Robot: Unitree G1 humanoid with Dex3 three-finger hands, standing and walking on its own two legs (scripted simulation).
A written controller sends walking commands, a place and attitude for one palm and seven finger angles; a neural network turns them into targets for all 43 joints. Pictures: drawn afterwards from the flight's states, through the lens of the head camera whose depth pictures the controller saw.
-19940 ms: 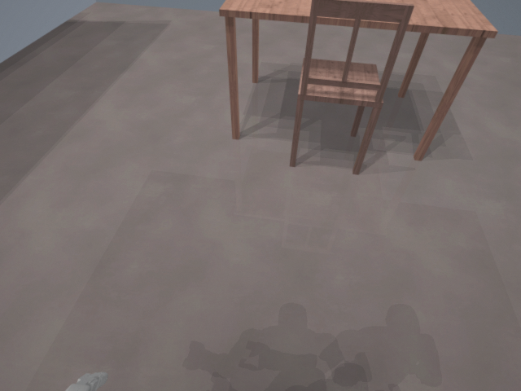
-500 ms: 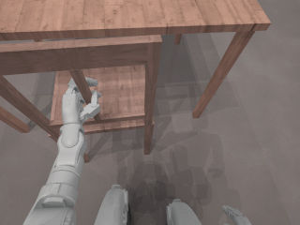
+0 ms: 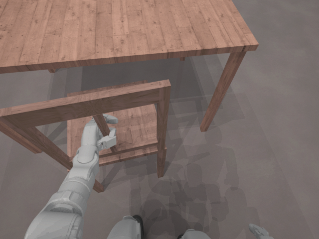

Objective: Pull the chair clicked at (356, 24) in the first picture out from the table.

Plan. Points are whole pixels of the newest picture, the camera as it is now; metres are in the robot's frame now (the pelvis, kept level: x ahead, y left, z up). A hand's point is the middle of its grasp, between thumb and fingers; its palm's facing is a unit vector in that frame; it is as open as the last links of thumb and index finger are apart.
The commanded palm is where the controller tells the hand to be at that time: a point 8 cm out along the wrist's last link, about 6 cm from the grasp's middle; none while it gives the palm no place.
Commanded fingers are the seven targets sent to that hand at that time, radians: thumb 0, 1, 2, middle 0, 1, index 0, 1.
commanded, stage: step backward, pulling the chair out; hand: left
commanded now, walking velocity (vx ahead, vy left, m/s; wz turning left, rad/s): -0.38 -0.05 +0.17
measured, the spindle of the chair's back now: (107, 134) +0.41 +0.16 -0.08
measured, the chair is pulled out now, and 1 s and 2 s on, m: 0.10 0.18 0.33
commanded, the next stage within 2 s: none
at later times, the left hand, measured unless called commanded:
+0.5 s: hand (113, 165) +0.30 +0.12 -0.05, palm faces +0.01 -0.99 -0.16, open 5.3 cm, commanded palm +0.31 +0.17 -0.05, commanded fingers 0.00 0.90 0.90 -0.50 -1.45 -0.50 -1.45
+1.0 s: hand (113, 164) +0.30 +0.12 -0.05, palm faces -0.01 -0.99 -0.16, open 5.4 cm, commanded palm +0.30 +0.17 -0.05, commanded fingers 0.00 0.90 0.90 -0.50 -1.45 -0.50 -1.45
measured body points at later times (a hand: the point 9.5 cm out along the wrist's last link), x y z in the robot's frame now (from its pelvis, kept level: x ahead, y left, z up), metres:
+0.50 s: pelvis -0.05 +0.00 +0.00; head +0.01 -0.01 +0.44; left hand +0.30 +0.17 -0.04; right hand +0.05 -0.28 -0.12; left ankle +0.09 +0.11 -0.72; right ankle -0.01 -0.13 -0.72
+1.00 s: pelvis -0.06 +0.00 +0.01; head +0.04 +0.00 +0.44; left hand +0.30 +0.18 -0.04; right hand +0.06 -0.26 -0.13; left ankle -0.04 +0.12 -0.72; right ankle -0.01 -0.13 -0.72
